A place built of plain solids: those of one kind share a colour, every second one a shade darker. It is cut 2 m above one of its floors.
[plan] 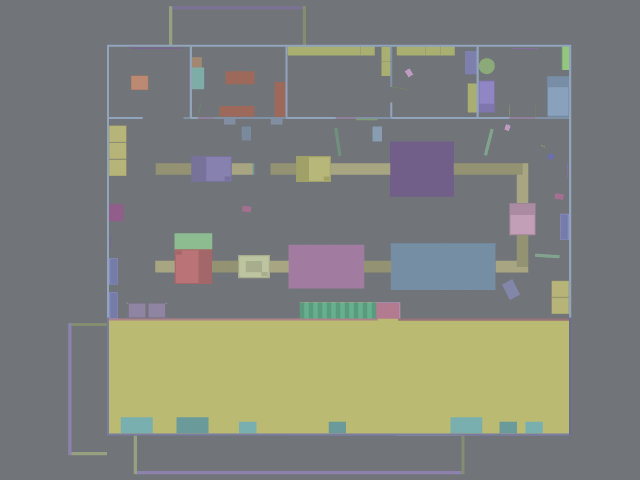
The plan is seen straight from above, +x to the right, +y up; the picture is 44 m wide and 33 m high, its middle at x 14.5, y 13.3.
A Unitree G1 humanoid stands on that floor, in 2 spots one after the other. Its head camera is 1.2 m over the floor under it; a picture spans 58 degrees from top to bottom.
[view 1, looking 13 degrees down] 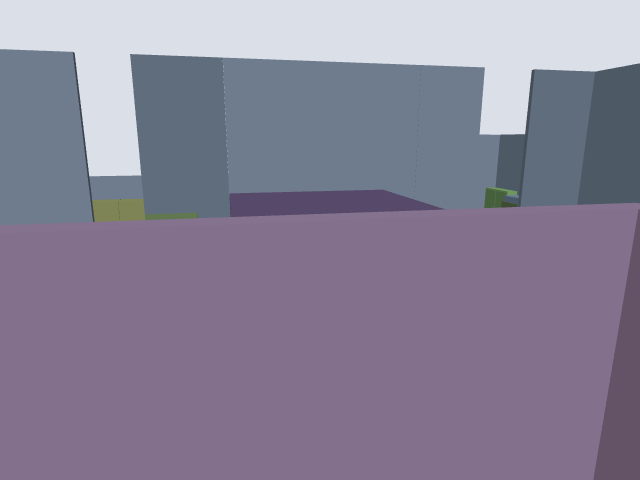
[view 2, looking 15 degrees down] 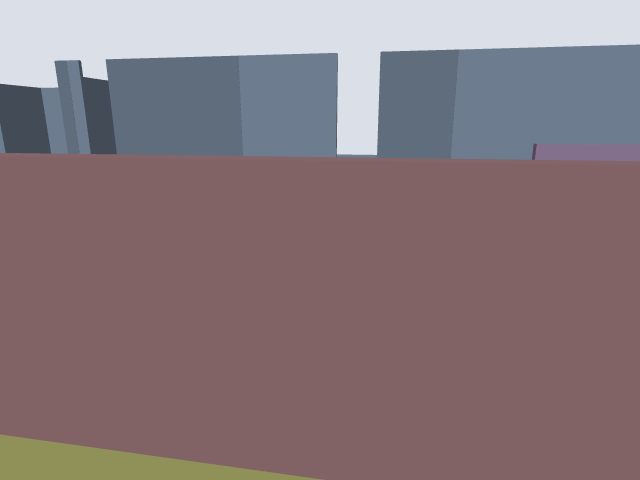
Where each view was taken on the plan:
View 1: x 19.37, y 8.44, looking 78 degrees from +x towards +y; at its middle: mezz_cheek_landing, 0.55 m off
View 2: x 17.67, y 6.53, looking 100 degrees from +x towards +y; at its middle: mezz_parapet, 1.29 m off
